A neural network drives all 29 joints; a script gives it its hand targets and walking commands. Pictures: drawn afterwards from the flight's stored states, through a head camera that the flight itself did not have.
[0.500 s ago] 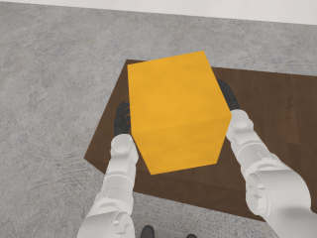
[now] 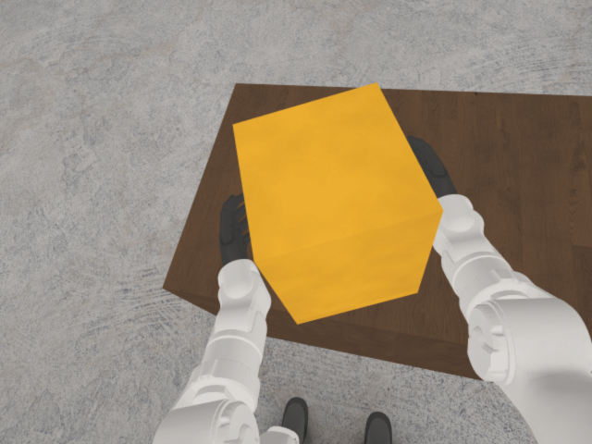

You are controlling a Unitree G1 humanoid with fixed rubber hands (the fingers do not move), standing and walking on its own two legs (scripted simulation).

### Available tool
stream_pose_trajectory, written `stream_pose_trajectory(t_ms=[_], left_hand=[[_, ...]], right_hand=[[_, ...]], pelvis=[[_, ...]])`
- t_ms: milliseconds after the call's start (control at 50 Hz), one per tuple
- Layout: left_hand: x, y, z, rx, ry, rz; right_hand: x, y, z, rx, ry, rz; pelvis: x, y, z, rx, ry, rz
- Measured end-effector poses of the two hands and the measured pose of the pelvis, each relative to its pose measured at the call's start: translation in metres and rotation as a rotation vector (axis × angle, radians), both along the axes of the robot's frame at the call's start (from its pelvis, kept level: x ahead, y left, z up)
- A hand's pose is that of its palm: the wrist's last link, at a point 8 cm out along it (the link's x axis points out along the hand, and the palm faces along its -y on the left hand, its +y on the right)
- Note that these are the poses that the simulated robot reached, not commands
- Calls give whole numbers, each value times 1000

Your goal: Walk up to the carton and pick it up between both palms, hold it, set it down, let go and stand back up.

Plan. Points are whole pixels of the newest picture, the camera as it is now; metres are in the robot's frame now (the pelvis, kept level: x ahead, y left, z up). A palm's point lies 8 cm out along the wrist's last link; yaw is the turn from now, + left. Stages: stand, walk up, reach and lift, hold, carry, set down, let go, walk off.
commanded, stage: set down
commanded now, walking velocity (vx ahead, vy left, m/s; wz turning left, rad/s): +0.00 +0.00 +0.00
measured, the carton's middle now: (333, 215) +0.42 +0.05 -0.04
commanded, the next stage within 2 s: none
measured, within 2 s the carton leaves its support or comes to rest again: rests again in 1.80 s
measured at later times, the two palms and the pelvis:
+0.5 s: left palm (237, 253) +0.34 +0.17 -0.02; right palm (436, 189) +0.46 -0.10 -0.02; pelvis -0.02 +0.00 -0.01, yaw -2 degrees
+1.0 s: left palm (237, 252) +0.35 +0.17 -0.03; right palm (436, 188) +0.46 -0.10 -0.02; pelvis -0.01 +0.00 -0.01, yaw -2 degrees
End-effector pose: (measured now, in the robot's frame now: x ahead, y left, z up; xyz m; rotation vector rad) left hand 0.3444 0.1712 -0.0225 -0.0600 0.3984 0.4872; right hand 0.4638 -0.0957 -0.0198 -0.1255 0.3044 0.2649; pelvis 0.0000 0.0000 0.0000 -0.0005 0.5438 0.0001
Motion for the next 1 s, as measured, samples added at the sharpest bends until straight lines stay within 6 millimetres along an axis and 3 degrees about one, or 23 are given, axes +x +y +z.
stream_pose_trajectory(t_ms=[460, 1000], left_hand=[[0, 1, -2, -14, -19, 6], [4, 2, -7, -7, -41, 10]], right_hand=[[0, 0, -1, 31, 20, -10], [1, 0, 0, 19, 22, -6]], pelvis=[[-16, 3, -5, 3, 14, -30], [-13, -3, -5, 6, -1, -34]])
